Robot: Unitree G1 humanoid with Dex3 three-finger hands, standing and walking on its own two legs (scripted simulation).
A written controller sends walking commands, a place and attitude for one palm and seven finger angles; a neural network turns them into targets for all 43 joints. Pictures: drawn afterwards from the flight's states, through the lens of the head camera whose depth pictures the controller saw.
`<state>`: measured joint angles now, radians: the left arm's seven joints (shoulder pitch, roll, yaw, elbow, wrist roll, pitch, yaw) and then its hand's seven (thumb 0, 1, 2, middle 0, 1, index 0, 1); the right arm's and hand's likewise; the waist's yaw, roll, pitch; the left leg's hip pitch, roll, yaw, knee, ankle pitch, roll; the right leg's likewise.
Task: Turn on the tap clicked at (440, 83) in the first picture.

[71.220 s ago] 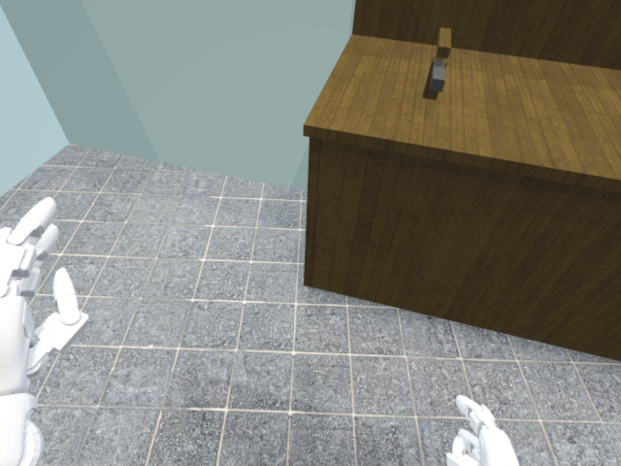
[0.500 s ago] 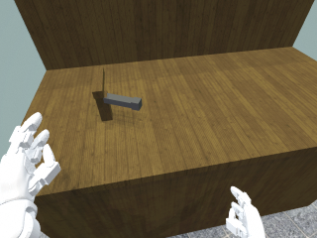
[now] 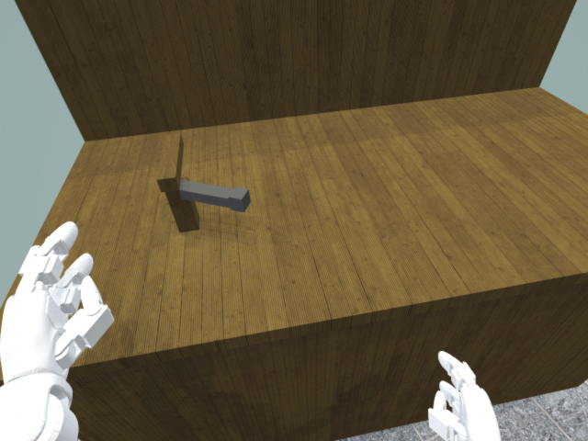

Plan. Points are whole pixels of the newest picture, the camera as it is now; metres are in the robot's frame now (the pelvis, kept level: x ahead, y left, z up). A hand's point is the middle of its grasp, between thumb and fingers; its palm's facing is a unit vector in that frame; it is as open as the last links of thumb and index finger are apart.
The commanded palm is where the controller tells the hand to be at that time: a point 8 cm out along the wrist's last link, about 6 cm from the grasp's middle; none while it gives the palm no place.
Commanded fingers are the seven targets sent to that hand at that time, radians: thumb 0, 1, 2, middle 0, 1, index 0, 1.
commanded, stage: turn the palm inward beside the body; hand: left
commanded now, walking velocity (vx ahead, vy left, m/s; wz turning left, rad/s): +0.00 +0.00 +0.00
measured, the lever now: (239, 199) +0.45 +0.16 +0.11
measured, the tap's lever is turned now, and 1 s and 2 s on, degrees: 62 62 62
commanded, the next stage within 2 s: reach beside the lever's end, fingers flat in 0.08 s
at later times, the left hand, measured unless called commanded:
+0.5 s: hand (112, 297) +0.21 +0.24 +0.15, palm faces +0.53 -0.84 -0.13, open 7.4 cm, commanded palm +0.16 +0.29 +0.16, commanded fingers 0.00 0.90 0.90 -0.20 -0.30 -0.20 -0.30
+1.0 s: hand (100, 288) +0.23 +0.27 +0.14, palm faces +0.50 -0.86 -0.08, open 7.5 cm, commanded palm +0.19 +0.31 +0.14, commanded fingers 0.00 0.90 0.90 -0.18 -0.25 -0.18 -0.25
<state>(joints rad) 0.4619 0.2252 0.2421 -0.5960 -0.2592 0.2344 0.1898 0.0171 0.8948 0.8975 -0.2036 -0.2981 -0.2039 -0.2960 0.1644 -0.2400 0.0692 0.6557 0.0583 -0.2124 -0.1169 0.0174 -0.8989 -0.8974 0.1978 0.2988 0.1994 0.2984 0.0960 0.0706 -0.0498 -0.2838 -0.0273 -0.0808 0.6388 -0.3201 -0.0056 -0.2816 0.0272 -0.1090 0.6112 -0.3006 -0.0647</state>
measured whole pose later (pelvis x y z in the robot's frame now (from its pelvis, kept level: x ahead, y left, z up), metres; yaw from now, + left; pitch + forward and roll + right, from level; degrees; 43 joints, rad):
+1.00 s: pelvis +0.00 +0.01 +0.00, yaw +0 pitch -1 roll +0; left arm 0.28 0.23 0.29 -0.31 -0.24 0.10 0.16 0.02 0.90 0.90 -0.19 -0.27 -0.19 -0.26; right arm 0.17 -0.24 0.05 0.69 0.06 -0.24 -0.13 0.02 -0.90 -0.90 0.20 0.30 0.20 0.30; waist 0.08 0.05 -0.02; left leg -0.29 -0.04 -0.07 0.61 -0.30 0.01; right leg -0.29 0.01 -0.10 0.59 -0.29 -0.05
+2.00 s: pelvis +0.00 +0.01 +0.00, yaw -1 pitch +3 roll -1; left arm -0.04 0.37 0.50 0.27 -0.24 -0.04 0.05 0.02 0.90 0.90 -0.15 -0.15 -0.15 -0.15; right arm 0.20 -0.27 0.02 0.72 0.05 -0.17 -0.14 0.02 -0.90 -0.90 0.20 0.30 0.20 0.30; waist 0.04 0.04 -0.03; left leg -0.36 -0.02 -0.06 0.62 -0.31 0.01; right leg -0.36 0.03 -0.09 0.58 -0.27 -0.05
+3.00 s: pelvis +0.01 +0.02 +0.00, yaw -2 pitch +4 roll -1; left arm 0.04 0.33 0.47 0.21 -0.23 -0.03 0.07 0.02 0.89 0.90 -0.16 -0.15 -0.16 -0.15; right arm 0.22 -0.25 0.02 0.68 0.05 -0.13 -0.11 0.01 -0.90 -0.90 0.20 0.30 0.20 0.30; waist 0.04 0.04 -0.06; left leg -0.36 -0.03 -0.04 0.62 -0.32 0.02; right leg -0.37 0.03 -0.06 0.58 -0.28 -0.04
